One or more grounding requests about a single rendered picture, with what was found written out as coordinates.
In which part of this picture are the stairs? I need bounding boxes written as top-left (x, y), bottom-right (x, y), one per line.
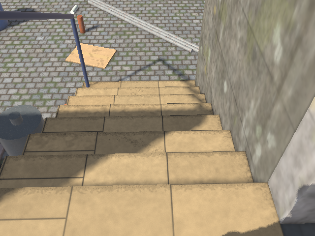
top-left (0, 80), bottom-right (254, 188)

